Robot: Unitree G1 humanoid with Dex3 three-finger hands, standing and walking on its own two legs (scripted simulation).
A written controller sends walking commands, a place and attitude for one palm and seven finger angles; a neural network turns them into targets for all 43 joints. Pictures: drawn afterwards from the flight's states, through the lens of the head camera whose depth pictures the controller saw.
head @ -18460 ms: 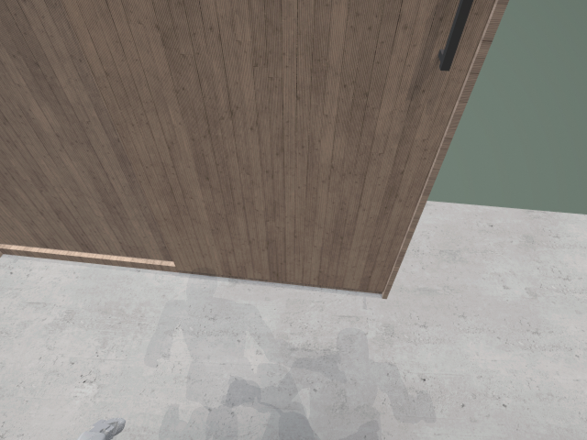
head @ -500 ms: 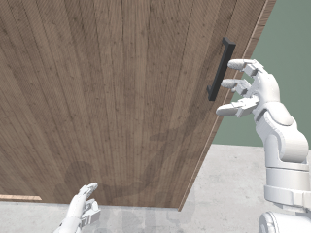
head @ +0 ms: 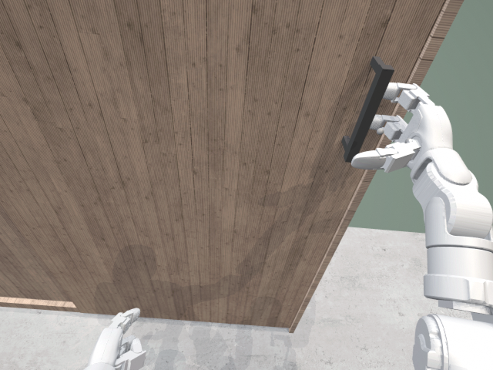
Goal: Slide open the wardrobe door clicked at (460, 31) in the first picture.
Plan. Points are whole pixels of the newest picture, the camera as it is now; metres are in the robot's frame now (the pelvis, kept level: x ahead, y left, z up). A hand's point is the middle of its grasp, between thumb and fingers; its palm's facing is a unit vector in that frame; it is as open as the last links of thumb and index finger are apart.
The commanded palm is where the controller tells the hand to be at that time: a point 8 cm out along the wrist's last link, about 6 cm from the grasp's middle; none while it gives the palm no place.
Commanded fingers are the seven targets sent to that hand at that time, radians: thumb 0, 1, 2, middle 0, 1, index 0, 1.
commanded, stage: feel for the door with the fingertips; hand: right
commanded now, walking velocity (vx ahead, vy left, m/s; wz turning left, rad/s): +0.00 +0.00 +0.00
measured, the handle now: (362, 112) +0.45 -0.14 +0.25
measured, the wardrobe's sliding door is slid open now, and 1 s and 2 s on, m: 0.00 0.00 0.00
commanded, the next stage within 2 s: slide the fingers in behind the handle in 0.04 s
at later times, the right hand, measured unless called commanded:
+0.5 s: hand (382, 139) +0.38 -0.15 +0.25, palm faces +0.00 +1.00 -0.02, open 14.0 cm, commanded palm +0.35 -0.20 +0.25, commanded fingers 0.00 0.50 -0.30 0.30 1.20 0.30 1.20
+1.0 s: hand (393, 144) +0.36 -0.16 +0.25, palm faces +0.02 +1.00 -0.02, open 14.0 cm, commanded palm +0.34 -0.21 +0.25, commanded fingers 0.00 0.50 -0.30 0.30 1.20 0.30 1.20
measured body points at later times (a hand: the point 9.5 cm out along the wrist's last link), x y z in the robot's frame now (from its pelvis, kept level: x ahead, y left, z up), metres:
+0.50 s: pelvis +0.01 -0.01 +0.00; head -0.02 +0.02 +0.45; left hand +0.20 +0.22 -0.09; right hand +0.37 -0.20 +0.25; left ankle -0.03 +0.09 -0.74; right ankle -0.01 -0.12 -0.74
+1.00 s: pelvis +0.00 -0.01 +0.00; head -0.04 +0.01 +0.45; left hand +0.19 +0.21 -0.08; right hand +0.36 -0.21 +0.25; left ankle -0.03 +0.09 -0.74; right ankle -0.01 -0.12 -0.74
